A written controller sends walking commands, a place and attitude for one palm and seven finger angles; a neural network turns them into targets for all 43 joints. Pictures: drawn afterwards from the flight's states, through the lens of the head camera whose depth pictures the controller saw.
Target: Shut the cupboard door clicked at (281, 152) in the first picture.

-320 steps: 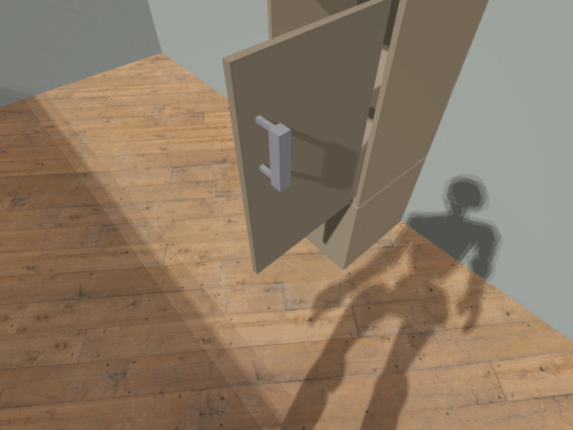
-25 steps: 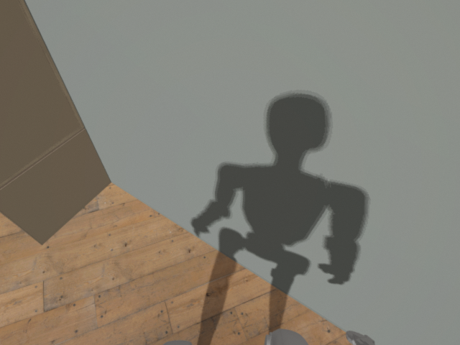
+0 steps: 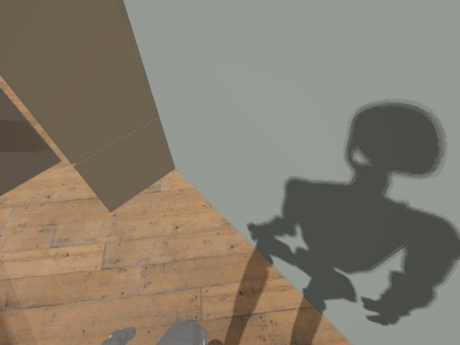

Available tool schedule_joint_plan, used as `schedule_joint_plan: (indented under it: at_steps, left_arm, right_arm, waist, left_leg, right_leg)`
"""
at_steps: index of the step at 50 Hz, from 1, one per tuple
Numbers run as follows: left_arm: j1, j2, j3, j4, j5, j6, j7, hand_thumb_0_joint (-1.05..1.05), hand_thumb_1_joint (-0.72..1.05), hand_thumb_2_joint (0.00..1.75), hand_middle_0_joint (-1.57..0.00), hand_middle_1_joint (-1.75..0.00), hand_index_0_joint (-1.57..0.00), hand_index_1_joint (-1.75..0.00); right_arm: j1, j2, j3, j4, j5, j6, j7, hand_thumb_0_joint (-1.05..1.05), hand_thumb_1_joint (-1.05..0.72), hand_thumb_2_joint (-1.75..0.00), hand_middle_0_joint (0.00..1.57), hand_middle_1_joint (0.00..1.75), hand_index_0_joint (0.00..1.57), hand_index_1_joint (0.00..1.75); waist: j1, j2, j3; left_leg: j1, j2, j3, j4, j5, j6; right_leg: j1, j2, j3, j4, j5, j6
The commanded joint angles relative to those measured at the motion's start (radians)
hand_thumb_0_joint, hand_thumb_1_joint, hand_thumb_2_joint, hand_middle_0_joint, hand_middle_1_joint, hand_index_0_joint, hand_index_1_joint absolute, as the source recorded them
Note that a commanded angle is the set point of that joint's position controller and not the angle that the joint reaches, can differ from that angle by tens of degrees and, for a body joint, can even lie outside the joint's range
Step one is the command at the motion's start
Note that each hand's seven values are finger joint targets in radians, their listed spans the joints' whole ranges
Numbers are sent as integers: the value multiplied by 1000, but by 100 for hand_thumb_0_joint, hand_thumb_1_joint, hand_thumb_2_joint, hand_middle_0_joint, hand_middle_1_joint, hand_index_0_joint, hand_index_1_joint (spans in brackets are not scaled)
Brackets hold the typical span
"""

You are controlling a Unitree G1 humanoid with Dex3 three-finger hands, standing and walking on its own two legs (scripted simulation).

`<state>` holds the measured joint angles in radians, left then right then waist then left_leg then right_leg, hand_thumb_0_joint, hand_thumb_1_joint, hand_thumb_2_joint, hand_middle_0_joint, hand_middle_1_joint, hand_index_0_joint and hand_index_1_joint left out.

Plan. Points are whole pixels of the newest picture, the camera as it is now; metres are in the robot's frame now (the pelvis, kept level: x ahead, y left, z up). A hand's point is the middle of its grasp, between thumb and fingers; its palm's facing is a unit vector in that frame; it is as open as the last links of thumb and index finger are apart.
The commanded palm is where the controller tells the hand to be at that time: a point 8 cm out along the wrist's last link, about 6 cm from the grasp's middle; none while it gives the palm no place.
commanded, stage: turn to face it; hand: left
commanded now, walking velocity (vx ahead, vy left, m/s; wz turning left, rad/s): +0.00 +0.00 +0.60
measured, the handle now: out of the picture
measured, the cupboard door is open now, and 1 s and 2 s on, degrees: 91 91 91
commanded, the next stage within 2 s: take the last steps up to it in 1.14 s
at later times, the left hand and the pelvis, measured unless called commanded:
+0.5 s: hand out of the picture +0.05 +0.26 -0.16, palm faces +0.29 -0.92 -0.26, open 7.4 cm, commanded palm none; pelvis +0.00 +0.02 +0.00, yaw +16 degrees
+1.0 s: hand out of the picture -0.07 +0.19 -0.18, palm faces +0.58 -0.78 -0.23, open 7.3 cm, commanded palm none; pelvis +0.01 +0.01 -0.01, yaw +35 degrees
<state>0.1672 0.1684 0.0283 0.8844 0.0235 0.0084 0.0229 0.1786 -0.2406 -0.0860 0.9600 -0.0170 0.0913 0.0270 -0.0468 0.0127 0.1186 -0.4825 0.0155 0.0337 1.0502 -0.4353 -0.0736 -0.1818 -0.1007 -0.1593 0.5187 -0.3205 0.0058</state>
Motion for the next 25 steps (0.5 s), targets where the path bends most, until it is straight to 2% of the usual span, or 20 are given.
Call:
schedule_joint_plan:
  at_steps: [1,3,4,5,6,7,8,9,10,11,13,15,17,21,24,25]
  left_arm:
    - [104,241,72,-37,5,-20,11,0,90,90,-20,-30,-20,-30]
    - [110,256,79,-36,6,-17,9,0,90,90,-20,-30,-20,-30]
    - [104,260,81,-35,6,-15,6,0,90,90,-20,-30,-20,-30]
    - [97,257,82,-32,5,-14,4,0,90,90,-20,-30,-20,-30]
    - [79,257,85,-39,-3,-12,1,0,90,90,-20,-30,-20,-30]
    - [80,224,81,-59,-11,-7,-5,0,90,90,-20,-30,-20,-30]
    - [37,146,57,-107,-16,-3,-13,0,90,90,-20,-30,-20,-30]
    - [-30,169,53,-126,-2,13,-2,0,90,90,-20,-30,-20,-30]
    - [-58,150,53,-118,-6,14,4,0,90,90,-20,-30,-20,-30]
    - [-76,156,56,-100,-8,13,0,0,90,90,-20,-30,-20,-30]
    - [-21,157,62,-59,-4,21,-12,0,90,90,-20,-30,-20,-30]
    - [12,155,64,-44,-2,25,-16,0,90,90,-20,-30,-20,-30]
    - [8,155,62,-44,-3,28,-15,0,90,90,-20,-30,-20,-30]
    - [-29,151,59,-68,-3,25,-12,0,90,90,-20,-30,-20,-30]
    - [-44,147,55,-79,-7,20,-9,0,90,90,-20,-30,-20,-30]
    - [-37,147,55,-81,-8,17,-7,0,90,90,-20,-30,-20,-30]
  right_arm:
    - [-116,-33,3,-111,7,-39,10,0,-90,-90,20,30,20,30]
    - [-117,-40,5,-119,9,-44,9,0,-90,-90,20,30,20,30]
    - [-102,-46,4,-117,9,-46,8,0,-90,-90,20,30,20,30]
    - [-78,-53,1,-115,8,-49,7,0,-90,-90,20,30,20,30]
    - [-18,-80,-5,-103,3,-56,6,0,-90,-90,20,30,20,30]
    - [53,-161,-25,-89,-4,-66,2,0,-90,-90,20,30,20,30]
    - [138,-281,-57,-80,-9,-70,-8,0,-90,-90,20,30,20,30]
    - [186,-287,-54,-52,-2,-66,-17,0,-90,-90,20,30,20,30]
    - [159,-268,-51,-66,-2,-70,-31,0,-90,-90,20,30,20,30]
    - [107,-237,-44,-82,-6,-72,-39,0,-90,-90,20,30,20,30]
    - [2,-195,-24,-107,-8,-75,-41,0,-90,-90,20,30,20,30]
    - [-23,-182,-17,-111,-6,-78,-39,0,-90,-90,20,30,20,30]
    - [-11,-182,-17,-108,-7,-77,-37,0,-90,-90,20,30,20,30]
    - [7,-191,-26,-100,-10,-70,-33,0,-90,-90,20,30,20,30]
    - [15,-189,-32,-99,-12,-65,-31,0,-90,-90,20,30,20,30]
    - [7,-190,-34,-102,-12,-63,-31,0,-90,-90,20,30,20,30]
  waist:
    - [90,-221,-125]
    - [89,-236,-131]
    - [77,-239,-132]
    - [61,-224,-144]
    - [20,-175,-176]
    - [-19,8,-246]
    - [-69,323,-268]
    - [-82,214,-288]
    - [-64,211,-285]
    - [-52,184,-220]
    - [13,124,-154]
    - [33,119,-147]
    - [30,102,-137]
    - [18,124,-140]
    - [12,144,-151]
    - [18,159,-152]
  left_leg:
    - [-2,1,65,-213,-19,9]
    - [49,-6,81,-297,-10,22]
    - [89,-13,93,-349,20,28]
    - [153,-17,93,-428,72,35]
    - [264,-19,88,-551,179,47]
    - [468,108,-67,-619,406,106]
    - [575,395,-456,-657,823,274]
    - [536,428,-449,-655,772,326]
    - [515,390,-441,-647,726,318]
    - [424,344,-394,-672,643,296]
    - [324,251,-286,-708,528,238]
    - [301,219,-250,-723,468,223]
    - [285,214,-281,-740,413,230]
    - [293,202,-333,-737,362,237]
    - [284,185,-373,-710,406,235]
    - [266,183,-385,-697,429,235]
  right_leg:
    - [158,-251,77,-87,679,-106]
    - [145,-266,74,-56,681,-103]
    - [122,-266,57,-35,661,-90]
    - [96,-258,36,8,614,-66]
    - [47,-244,-1,105,574,-33]
    - [-129,-186,-41,294,362,26]
    - [-404,-34,-31,538,-342,95]
    - [-423,-32,108,636,-373,72]
    - [-456,-33,142,678,-317,71]
    - [-450,-33,167,691,-247,73]
    - [-398,-23,167,669,-116,77]
    - [-360,-14,159,607,-82,80]
    - [-343,3,157,548,-77,81]
    - [-318,29,156,438,-90,79]
    - [-254,60,149,321,-101,69]
    - [-219,70,146,279,-106,66]
